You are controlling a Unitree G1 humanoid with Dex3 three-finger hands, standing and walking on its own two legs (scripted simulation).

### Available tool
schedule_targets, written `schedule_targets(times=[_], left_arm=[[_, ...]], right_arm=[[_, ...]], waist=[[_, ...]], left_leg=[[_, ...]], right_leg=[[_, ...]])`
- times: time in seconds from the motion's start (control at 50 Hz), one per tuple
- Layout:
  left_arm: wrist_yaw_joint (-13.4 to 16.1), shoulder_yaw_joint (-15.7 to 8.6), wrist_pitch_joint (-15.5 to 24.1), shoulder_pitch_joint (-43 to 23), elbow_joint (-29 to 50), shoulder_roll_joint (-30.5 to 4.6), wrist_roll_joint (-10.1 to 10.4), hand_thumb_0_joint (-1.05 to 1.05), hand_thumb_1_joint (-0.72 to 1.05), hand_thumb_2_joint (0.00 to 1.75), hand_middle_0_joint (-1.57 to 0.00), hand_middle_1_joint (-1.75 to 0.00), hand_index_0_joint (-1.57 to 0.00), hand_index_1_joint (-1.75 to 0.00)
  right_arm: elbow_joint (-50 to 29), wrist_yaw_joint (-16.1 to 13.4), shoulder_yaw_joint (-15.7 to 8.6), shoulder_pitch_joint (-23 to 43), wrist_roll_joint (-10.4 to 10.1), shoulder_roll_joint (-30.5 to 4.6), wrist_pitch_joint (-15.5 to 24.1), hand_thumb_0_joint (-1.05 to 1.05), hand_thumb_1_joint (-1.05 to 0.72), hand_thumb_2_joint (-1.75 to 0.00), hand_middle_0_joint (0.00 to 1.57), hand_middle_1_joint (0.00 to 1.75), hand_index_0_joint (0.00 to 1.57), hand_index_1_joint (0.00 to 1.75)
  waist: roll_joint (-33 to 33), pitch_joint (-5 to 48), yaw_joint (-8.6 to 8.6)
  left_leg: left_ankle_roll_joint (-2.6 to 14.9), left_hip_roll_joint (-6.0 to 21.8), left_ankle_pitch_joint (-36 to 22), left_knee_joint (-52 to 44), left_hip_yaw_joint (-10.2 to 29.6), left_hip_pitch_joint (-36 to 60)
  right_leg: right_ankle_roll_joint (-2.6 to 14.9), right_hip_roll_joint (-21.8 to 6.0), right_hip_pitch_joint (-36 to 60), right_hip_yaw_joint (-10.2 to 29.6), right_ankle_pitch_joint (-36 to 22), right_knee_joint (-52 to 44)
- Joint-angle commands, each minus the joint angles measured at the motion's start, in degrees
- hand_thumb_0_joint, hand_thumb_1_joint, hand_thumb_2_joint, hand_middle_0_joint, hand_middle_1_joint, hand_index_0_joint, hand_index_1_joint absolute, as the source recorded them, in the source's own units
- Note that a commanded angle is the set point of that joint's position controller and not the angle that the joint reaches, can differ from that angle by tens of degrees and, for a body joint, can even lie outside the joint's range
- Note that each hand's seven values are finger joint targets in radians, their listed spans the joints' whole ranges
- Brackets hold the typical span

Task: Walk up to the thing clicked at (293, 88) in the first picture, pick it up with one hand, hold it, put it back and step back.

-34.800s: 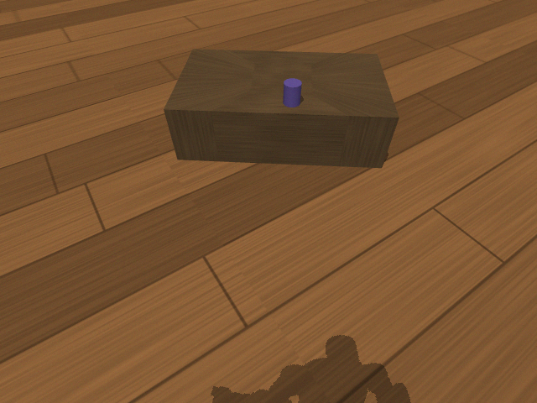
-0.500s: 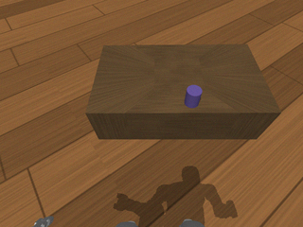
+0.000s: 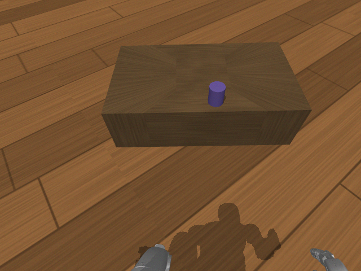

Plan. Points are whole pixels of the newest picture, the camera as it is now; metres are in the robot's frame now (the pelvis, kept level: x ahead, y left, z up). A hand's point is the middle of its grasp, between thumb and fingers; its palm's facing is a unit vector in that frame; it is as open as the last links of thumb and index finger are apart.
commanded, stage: step back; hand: right
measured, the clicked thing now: (216, 94) +1.01 -0.15 -0.37
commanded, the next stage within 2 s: stand in 1.06 s
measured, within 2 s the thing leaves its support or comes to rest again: neither
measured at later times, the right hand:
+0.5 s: hand out of the picture +0.03 -0.25 -0.14, palm faces -0.12 +0.94 -0.33, open 7.4 cm
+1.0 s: hand out of the picture +0.09 -0.23 -0.15, palm faces -0.11 +0.94 -0.33, open 7.4 cm
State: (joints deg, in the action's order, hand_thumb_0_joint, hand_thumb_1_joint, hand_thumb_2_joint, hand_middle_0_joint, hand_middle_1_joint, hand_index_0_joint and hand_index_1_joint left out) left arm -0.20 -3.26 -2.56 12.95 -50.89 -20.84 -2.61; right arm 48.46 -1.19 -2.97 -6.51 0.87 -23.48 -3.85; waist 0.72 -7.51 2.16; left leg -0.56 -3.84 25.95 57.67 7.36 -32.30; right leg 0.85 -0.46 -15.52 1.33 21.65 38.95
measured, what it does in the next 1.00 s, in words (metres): steps on the spot: left foot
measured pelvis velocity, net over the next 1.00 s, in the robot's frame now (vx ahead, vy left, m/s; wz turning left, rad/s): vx -0.02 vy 0.01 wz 0.11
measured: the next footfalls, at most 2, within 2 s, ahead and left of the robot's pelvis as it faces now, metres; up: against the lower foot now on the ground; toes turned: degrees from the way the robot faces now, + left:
left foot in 0.18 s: -0.01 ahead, +0.14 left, +0.00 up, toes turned +7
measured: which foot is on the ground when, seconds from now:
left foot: up 0.00-0.16, down 0.18-1.00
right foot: down 0.00-1.00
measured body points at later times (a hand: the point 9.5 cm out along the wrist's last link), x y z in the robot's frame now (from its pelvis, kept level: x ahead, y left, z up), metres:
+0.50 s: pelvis -0.07 -0.01 +0.01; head -0.07 -0.01 +0.46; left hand -0.05 +0.31 -0.11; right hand +0.04 -0.30 -0.12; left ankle -0.06 +0.12 -0.70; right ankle -0.03 -0.12 -0.72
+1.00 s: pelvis -0.02 +0.01 +0.01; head +0.00 +0.01 +0.46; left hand +0.03 +0.33 -0.11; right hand +0.09 -0.28 -0.13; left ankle -0.05 +0.14 -0.72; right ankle -0.02 -0.11 -0.72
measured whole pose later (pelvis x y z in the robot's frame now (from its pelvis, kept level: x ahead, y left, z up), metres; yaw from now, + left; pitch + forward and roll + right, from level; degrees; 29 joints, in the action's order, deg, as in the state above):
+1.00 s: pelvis -0.02 +0.01 +0.01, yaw +6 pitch -2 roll +0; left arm -0.1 -2.2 2.2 7.6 -59.1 -20.6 -1.2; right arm 60.1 0.5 -2.5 -7.8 1.5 -19.9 1.2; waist 0.6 -3.7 0.1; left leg -0.5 0.4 19.7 33.8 0.0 -12.6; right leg 0.0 -1.6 -13.5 -1.6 19.7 34.8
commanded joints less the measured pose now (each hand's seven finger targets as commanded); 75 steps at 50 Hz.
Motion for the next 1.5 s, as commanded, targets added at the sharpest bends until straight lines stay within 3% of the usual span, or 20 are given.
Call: schedule_targets(times=[0.0,0.08,0.14,0.16,0.2,0.22,0.28,0.36,0.42,0.6,0.62,0.64,0.66,0.7,0.78,0.86,0.94,1.02,1.18,1.48], left_arm=[[2.0,-4.7,3.2,-5.7,7.2,-15.8,-0.6,0.0,0.9,0.9,-0.2,-0.3,-0.2,-0.3],[1.7,-5.2,3.4,-1.4,5.7,-16.9,-0.5,0.0,0.9,0.9,-0.2,-0.3,-0.2,-0.3],[1.1,-4.3,2.6,-4.8,5.5,-16.6,0.4,0.0,0.9,0.9,-0.2,-0.3,-0.2,-0.3],[0.8,-3.1,2.5,-2.6,5.0,-13.5,0.3,0.0,0.9,0.9,-0.2,-0.3,-0.2,-0.3],[0.6,-2.4,2.6,-4.4,4.0,-11.2,1.7,0.0,0.9,0.9,-0.2,-0.3,-0.2,-0.3],[0.6,-3.8,2.8,-6.4,2.9,-15.2,0.9,0.0,0.9,0.9,-0.2,-0.3,-0.2,-0.3],[-0.5,-3.2,3.5,-2.6,0.4,-12.1,1.7,0.0,0.9,0.9,-0.2,-0.3,-0.2,-0.3],[-0.1,-3.7,4.6,1.6,-3.5,-11.4,0.9,0.0,0.9,0.9,-0.2,-0.3,-0.2,-0.3],[0.5,-5.3,5.5,-0.5,-3.0,-19.2,-0.4,0.0,0.9,0.9,-0.2,-0.3,-0.2,-0.3],[-0.1,-2.9,4.8,-6.9,-1.6,-13.4,0.3,0.0,0.9,0.9,-0.2,-0.3,-0.2,-0.3],[-0.2,-2.1,4.7,-5.5,-1.7,-11.4,0.5,0.0,0.9,0.9,-0.2,-0.3,-0.2,-0.3],[-0.4,-1.1,4.6,-5.5,-1.2,-7.9,1.5,0.0,0.9,0.9,-0.2,-0.3,-0.2,-0.3],[-0.1,-2.0,4.2,-6.4,-2.3,-10.7,1.8,0.0,0.9,0.9,-0.2,-0.3,-0.2,-0.3],[-0.2,-2.0,4.5,-5.7,-2.6,-11.2,1.7,0.0,0.9,0.9,-0.2,-0.3,-0.2,-0.3],[0.5,-2.0,6.0,-1.8,-5.7,-10.4,1.5,0.0,0.9,0.9,-0.2,-0.3,-0.2,-0.3],[0.9,-3.1,6.2,-4.3,-4.6,-16.7,1.3,0.0,0.9,0.9,-0.2,-0.3,-0.2,-0.3],[1.2,-1.8,5.9,-7.9,-3.5,-12.7,2.0,0.0,0.9,0.9,-0.2,-0.3,-0.2,-0.3],[1.3,-1.7,5.4,-9.9,-3.3,-11.4,1.9,0.0,0.9,0.9,-0.2,-0.3,-0.2,-0.3],[1.1,-0.1,4.5,-10.7,-7.4,-11.2,2.6,0.0,0.9,0.9,-0.2,-0.3,-0.2,-0.3],[0.4,0.7,4.8,-13.0,-10.7,-11.1,2.2,0.0,0.9,0.9,-0.2,-0.3,-0.2,-0.3]], right_arm=[[-3.3,-0.4,-2.6,-1.5,0.1,-10.1,2.6,0.0,-0.9,-0.9,0.2,0.3,0.2,0.3],[-3.1,0.5,-2.7,0.9,1.1,-9.4,3.2,0.0,-0.9,-0.9,0.2,0.3,0.2,0.3],[1.3,0.9,-3.1,-5.5,1.2,-7.9,4.1,0.0,-0.9,-0.9,0.2,0.3,0.2,0.3],[2.7,0.8,-3.7,-6.3,1.3,-8.7,4.6,0.0,-0.9,-0.9,0.2,0.3,0.2,0.3],[2.0,0.9,-4.2,-3.7,1.6,-15.9,5.2,0.0,-0.9,-0.9,0.2,0.3,0.2,0.3],[1.2,1.1,-4.7,-0.8,1.5,-17.4,5.4,0.0,-0.9,-0.9,0.2,0.3,0.2,0.3],[1.8,1.0,-2.8,1.2,1.7,-12.0,6.2,0.0,-0.9,-0.9,0.2,0.3,0.2,0.3],[2.8,1.8,-2.3,1.0,1.0,-9.9,4.5,0.0,-0.9,-0.9,0.2,0.3,0.2,0.3],[3.1,1.3,-2.5,0.9,1.0,-8.5,4.1,0.0,-0.9,-0.9,0.2,0.3,0.2,0.3],[7.3,1.8,-3.5,-7.2,1.4,-7.2,6.0,0.0,-0.9,-0.9,0.2,0.3,0.2,0.3],[7.2,1.4,-3.8,-7.5,1.9,-8.1,6.4,0.0,-0.9,-0.9,0.2,0.3,0.2,0.3],[6.4,1.0,-4.1,-6.2,2.1,-11.6,6.8,0.0,-0.9,-0.9,0.2,0.3,0.2,0.3],[5.8,1.1,-4.4,-3.6,1.7,-15.1,6.7,0.0,-0.9,-0.9,0.2,0.3,0.2,0.3],[5.2,1.2,-3.5,-1.0,1.6,-12.4,6.8,0.0,-0.9,-0.9,0.2,0.3,0.2,0.3],[5.7,1.2,-2.2,2.2,0.2,-8.8,5.9,0.0,-0.9,-0.9,0.2,0.3,0.2,0.3],[6.6,0.6,-1.8,-0.1,0.4,-7.3,5.9,0.0,-0.9,-0.9,0.2,0.3,0.2,0.3],[8.7,0.8,-2.3,-2.7,0.5,-8.9,6.8,0.0,-0.9,-0.9,0.2,0.3,0.2,0.3],[9.1,0.3,-2.8,-1.6,-0.2,-10.1,6.5,0.0,-0.9,-0.9,0.2,0.3,0.2,0.3],[9.8,0.0,-0.6,4.6,-0.8,-8.7,6.3,0.0,-0.9,-0.9,0.2,0.3,0.2,0.3],[12.6,1.0,0.4,6.7,-0.4,-8.2,5.9,0.0,-0.9,-0.9,0.2,0.3,0.2,0.3]], waist=[[-7.2,6.7,-1.11],[-10.5,7.2,2.04],[-10.9,8.0,-1.92],[-6.1,8.5,-1.95],[10.1,7.5,-2.55],[7.2,2.8,-2.94],[6.1,2.7,-0.67],[6.1,4.7,1.28],[-8.6,0.1,1.35],[-5.3,6.3,-3.06],[-1.4,7.8,-3.56],[8.3,8.3,-3.18],[8.1,5.7,-2.8],[5.4,4.9,-1.99],[7.1,8.8,0.73],[-4.0,8.6,-1.49],[-4.7,11.5,-2.85],[0.6,12.8,-2.87],[0.2,14.3,-1.57],[0.6,8.1,-2.03]], left_leg=[[-0.27,-0.3,0.4,7.1,0.1,2.7],[-0.52,3.5,4.5,-11.4,-3.9,4.2],[1.18,2.4,-3.6,-32.6,-8.7,22.4],[1.94,2.0,-5.6,-36.4,-6.2,28.5],[11.93,21.5,23.2,-45.7,24.3,20.4],[14.45,23.5,25.9,-47.3,25.4,9.0],[9.92,16.2,11.7,-42.5,11.8,13.6],[5.05,10.9,11.7,-35.8,2.6,5.1],[0.95,2.1,6.5,-10.1,-1.7,3.2],[1.28,3.1,-7.5,-33.1,-8.1,24.5],[1.68,5.8,-7.8,-36.2,-3.9,27.4],[5.51,16.8,-1.6,-42.2,13.9,26.8],[11.03,21.4,8.7,-44.3,18.9,18.9],[11.5,19.7,-1.1,-41.2,13.7,20.2],[4.44,13.3,-24.3,-30.4,0.3,15.8],[0.92,6.1,-7.5,-21.8,-6.5,11.0],[4.13,10.0,-32.8,-27.6,-3.2,23.8],[6.47,13.1,-39.1,-27.6,-0.8,26.6],[1.96,11.1,-40.9,-34.0,-3.1,28.7],[0.83,11.2,-20.0,-43.7,-2.9,27.1]], right_leg=[[9.88,-12.5,0.2,10.8,-16.4,-12.3],[11.08,-15.0,7.2,14.2,-2.8,-14.0],[8.25,-13.3,-3.3,10.7,4.9,-12.3],[6.12,-10.5,-6.9,7.5,4.8,-7.7],[0.3,-1.1,-14.3,-2.7,11.2,6.1],[0.26,-3.0,-8.3,1.8,12.3,11.5],[0.64,-2.5,-6.5,-0.2,4.4,4.6],[1.28,1.4,12.8,-3.5,-1.5,-13.8],[10.32,-20.3,-1.4,29.0,34.0,-30.6],[5.87,-10.3,-5.5,5.4,4.7,-15.0],[4.62,-8.2,-6.8,2.5,-0.7,-9.0],[0.9,-2.6,-11.3,-1.7,0.1,-1.4],[0.37,-0.7,-9.0,-2.1,8.0,3.0],[0.6,-1.7,-7.8,-0.1,7.0,2.7],[1.07,-1.9,10.3,-0.8,-12.2,-15.6],[10.64,-16.2,11.3,15.6,-20.6,-13.9],[3.06,-7.4,5.0,3.0,-32.7,-7.1],[2.04,-3.6,3.2,-0.8,-24.7,-2.5],[1.16,-7.1,13.5,2.8,-36.2,-13.9],[-0.13,-6.8,10.3,3.4,-16.3,-24.2]])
